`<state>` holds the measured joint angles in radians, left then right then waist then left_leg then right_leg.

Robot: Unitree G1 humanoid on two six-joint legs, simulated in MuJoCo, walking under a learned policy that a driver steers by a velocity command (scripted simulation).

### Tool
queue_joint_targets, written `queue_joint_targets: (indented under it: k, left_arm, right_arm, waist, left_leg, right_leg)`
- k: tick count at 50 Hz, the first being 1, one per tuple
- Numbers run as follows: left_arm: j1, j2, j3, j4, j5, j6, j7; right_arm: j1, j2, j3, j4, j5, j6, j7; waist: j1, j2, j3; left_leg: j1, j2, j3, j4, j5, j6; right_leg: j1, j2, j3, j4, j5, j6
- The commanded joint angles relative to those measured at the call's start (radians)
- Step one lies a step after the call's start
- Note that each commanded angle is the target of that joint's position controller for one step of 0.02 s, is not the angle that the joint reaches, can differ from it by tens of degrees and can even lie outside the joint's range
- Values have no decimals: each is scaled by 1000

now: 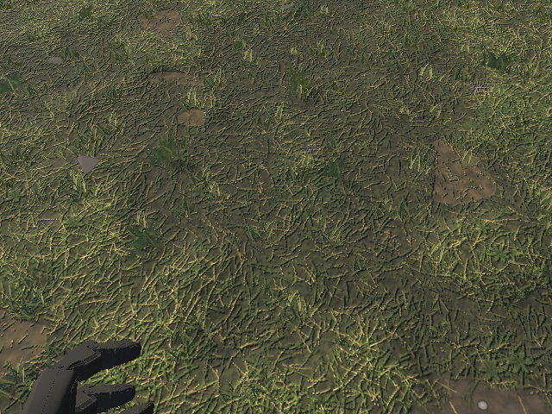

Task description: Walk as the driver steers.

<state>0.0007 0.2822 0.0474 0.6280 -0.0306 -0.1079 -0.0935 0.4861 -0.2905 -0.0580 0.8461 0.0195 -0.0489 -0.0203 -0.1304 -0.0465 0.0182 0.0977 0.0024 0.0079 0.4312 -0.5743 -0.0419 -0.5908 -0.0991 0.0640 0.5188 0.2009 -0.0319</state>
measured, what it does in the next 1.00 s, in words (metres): goes down, turning left: right foot 0.10 m lower, then left foot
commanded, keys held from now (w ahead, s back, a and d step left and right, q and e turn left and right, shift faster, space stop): w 0.14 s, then w+q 0.86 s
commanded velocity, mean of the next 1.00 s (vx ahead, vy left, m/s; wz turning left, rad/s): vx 0.49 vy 0.00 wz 0.38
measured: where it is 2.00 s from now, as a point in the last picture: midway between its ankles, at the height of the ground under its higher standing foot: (162, 223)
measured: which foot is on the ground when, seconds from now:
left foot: down 0.00-0.06, up 0.08-0.58, down 0.60-1.00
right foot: up 0.00-0.06, down 0.08-0.62, up 0.64-1.00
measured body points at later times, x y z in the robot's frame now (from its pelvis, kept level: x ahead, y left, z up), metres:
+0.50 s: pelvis +0.33 -0.09 -0.07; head +0.35 -0.09 +0.38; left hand +0.29 +0.17 -0.21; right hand +0.56 -0.30 -0.16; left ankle +0.51 +0.06 -0.76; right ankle +0.19 -0.17 -0.80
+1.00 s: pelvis +0.62 -0.05 -0.06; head +0.65 -0.02 +0.39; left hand +0.73 +0.26 -0.15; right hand +0.78 -0.29 -0.17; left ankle +0.52 +0.01 -0.80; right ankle +0.84 -0.13 -0.77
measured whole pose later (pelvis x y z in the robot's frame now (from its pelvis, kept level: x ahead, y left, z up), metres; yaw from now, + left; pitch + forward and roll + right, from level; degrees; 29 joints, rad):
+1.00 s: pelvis +0.62 -0.05 -0.06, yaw +25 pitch +3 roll +0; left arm 0.03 0.27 0.04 0.71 0.00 -0.09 -0.01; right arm 0.36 -0.27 -0.07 0.71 0.03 -0.03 -0.01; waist -0.08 -0.04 0.02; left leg -0.15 -0.13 -0.20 0.44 -0.32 0.07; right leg -0.57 -0.03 0.13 0.53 0.00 0.06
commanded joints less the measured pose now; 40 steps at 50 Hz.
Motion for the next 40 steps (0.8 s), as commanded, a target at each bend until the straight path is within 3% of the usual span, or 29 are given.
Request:
queue_joint_targets:
  k: [1, 2, 3, 4, 5, 6, 7, 8, 9, 10, 11, 12, 13, 14, 16, 21, 24, 27, 28, 29, 30, 31, 32, 33, 34, 35, 36, 37, 40]
  left_arm:
    - [-18, 67, 21, -24, -6, -3, 1]
    - [75, 110, 41, 14, -2, -3, 16]
    - [233, 150, 62, 68, 5, -1, 32]
    - [415, 187, 77, 123, 16, 12, 47]
    - [506, 240, 55, 151, 50, 16, 51]
    - [555, 276, 66, 167, 45, 35, 39]
    - [594, 292, 81, 207, 22, 57, 33]
    - [469, 197, 57, 197, 14, 58, 33]
    - [357, 218, 56, 193, 27, 43, 42]
    - [241, 163, 38, 150, 50, 12, 37]
    - [193, 102, 26, 156, 55, -9, 32]
    - [172, 79, 22, 182, 54, -22, 40]
    - [182, 74, 20, 201, 48, -29, 50]
    - [220, 76, 22, 224, 46, -38, 64]
    - [261, 74, 22, 248, 52, -35, 89]
    - [345, 95, 24, 276, 35, -12, 121]
    - [398, 109, 26, 296, 34, 11, 130]
    - [394, 159, 42, 279, 30, 42, 148]
    - [380, 176, 49, 267, 30, 54, 156]
    - [344, 188, 54, 250, 33, 62, 158]
    - [290, 188, 54, 222, 28, 60, 152]
    - [348, 91, 25, 193, 62, 37, 136]
    - [417, 38, -7, 158, 53, -6, 98]
    - [272, 134, 22, 136, 13, -41, 76]
    - [193, 132, 20, 94, -7, -51, 72]
    - [191, 110, 19, 104, 10, -47, 79]
    - [221, 115, 27, 111, 31, -32, 86]
    - [247, 119, 32, 113, 38, -15, 88]
    - [205, 81, 24, 85, 58, 13, 102]
  right_arm:
    - [-12, -168, -44, -51, 1, -4, 3]
    - [-22, -179, -48, -52, -2, -5, 10]
    - [-46, -193, -51, -55, -4, -4, 13]
    - [-44, -164, -42, -43, -5, -4, 13]
    - [64, 7, -7, -35, -24, -13, 18]
    - [260, 36, 13, -29, 24, -49, 21]
    - [151, -26, 3, -77, 57, -65, 8]
    - [-45, -80, 0, -106, 52, -57, -12]
    - [-58, -62, 4, -126, 61, -49, -29]
    - [-52, -100, -2, -115, 40, -33, -38]
    - [-61, -128, -21, -94, 25, -10, -31]
    - [-58, -103, -29, -83, 23, 0, -26]
    - [-89, -79, -27, -96, 16, 5, -20]
    - [-132, -56, -23, -110, 0, 1, -13]
    - [-185, -29, -16, -132, -10, -10, -1]
    - [-379, 16, 3, -197, -2, -17, 45]
    - [-483, 25, 6, -253, 2, -14, 68]
    - [-474, -4, -8, -287, 0, -16, 84]
    - [-419, -24, -18, -284, -2, -13, 87]
    - [-294, -66, -36, -257, -1, -11, 85]
    - [-116, -126, -65, -215, -4, -12, 73]
    - [-37, -209, -82, -187, -3, 1, 50]
    - [-53, -232, -78, -216, -6, -8, 48]
    - [-44, -160, -67, -214, -17, -7, 39]
    - [-127, -133, -56, -220, -16, -12, 35]
    - [-203, -113, -48, -236, -9, -16, 38]
    - [-255, -96, -42, -252, -10, -19, 38]
    - [-281, -90, -40, -265, -17, -17, 38]
    - [-257, -111, -46, -249, -12, -20, 23]
  waist:
    - [42, 64, 96]
    - [94, 56, 34]
    - [184, 44, -55]
    - [286, 49, -145]
    - [244, -230, -269]
    - [184, -431, -453]
    - [225, -306, -457]
    - [224, -8, -227]
    - [161, -62, -169]
    - [122, 27, -134]
    - [97, 29, -83]
    - [71, -24, -60]
    - [70, -50, -12]
    - [88, -72, 6]
    - [99, -47, 8]
    - [167, 24, 35]
    - [194, 22, 73]
    - [153, -13, 29]
    - [116, -40, -7]
    - [48, -52, -63]
    - [-52, -16, -142]
    - [-11, 235, -234]
    - [52, 312, -389]
    - [-14, 158, -317]
    - [35, 78, -155]
    - [96, -30, -67]
    - [136, -25, -48]
    - [164, 10, -41]
    - [163, 57, -39]
  left_leg:
    - [-117, 212, -133, 48, 466, 168]
    - [-103, 191, -126, 173, 581, 158]
    - [-168, 151, -93, 371, 668, 125]
    - [-365, 110, -73, 666, 556, 68]
    - [-742, 12, -120, 1186, -280, 0]
    - [-845, -71, -253, 1391, -266, 1]
    - [-927, -49, -211, 1395, -148, -4]
    - [-984, 11, -112, 1300, -29, 17]
    - [-991, 33, -97, 1334, 92, 9]
    - [-889, 103, -153, 1223, 224, 31]
    - [-787, 141, -191, 1059, 303, 53]
    - [-746, 149, -214, 993, 342, 70]
    - [-745, 140, -208, 845, 391, 58]
    - [-737, 127, -190, 761, 437, 52]
    - [-762, 96, -175, 604, 525, 46]
    - [-769, 38, -69, 280, 763, 82]
    - [-770, 16, 0, 211, 735, 100]
    - [-717, -46, 85, 210, 544, 145]
    - [-660, -67, 103, 224, 471, 167]
    - [-522, -82, 96, 213, 433, 197]
    - [-256, -80, 42, 103, 529, 241]
    - [86, 126, -260, 135, 662, 336]
    - [356, 332, -825, -16, 421, 545]
    - [299, 296, -786, -117, 246, 483]
    - [113, 267, -659, -155, 261, 426]
    - [-63, 224, -566, -177, 359, 390]
    - [-179, 185, -494, -191, 462, 369]
    - [-265, 154, -446, -204, 521, 357]
    - [-410, 106, -326, -210, 678, 352]
  right_leg:
    - [96, 7, 4, -59, 33, 4]
    - [209, 33, -23, -72, 5, -10]
    - [428, 58, -70, -70, 11, -17]
    - [724, 18, -79, 6, 32, -21]
    - [1059, -126, 75, 294, 294, -54]
    - [1107, -248, 443, 174, 233, -201]
    - [1057, -317, 646, -101, -244, -259]
    - [867, -262, 578, -227, -453, -199]
    - [720, -321, 603, -254, -422, -234]
    - [541, -329, 556, -241, -281, -230]
    - [403, -253, 375, -223, -208, -184]
    - [342, -203, 281, -229, -182, -135]
    - [301, -157, 170, -254, -123, -122]
    - [307, -133, 104, -278, 5, -121]
    - [374, -118, 11, -297, 155, -130]
    - [506, -98, -129, -331, 203, -45]
    - [572, -105, -179, -309, 224, -21]
    - [686, -133, -210, -156, 642, -13]
    - [705, -146, -211, -60, 783, -15]
    - [672, -150, -211, 101, 837, -24]
    - [539, -108, -233, 351, 702, -17]
    - [203, 26, -228, 724, -176, 11]
    - [-144, 191, -10, 985, -815, 31]
    - [-263, 129, 86, 964, -729, -1]
    - [-265, 85, 73, 848, -623, -15]
    - [-203, 47, 55, 744, -580, -5]
    - [-120, 19, 50, 667, -542, 15]
    - [-50, 2, 45, 628, -523, 34]
    - [15, 10, -1, 484, -429, 89]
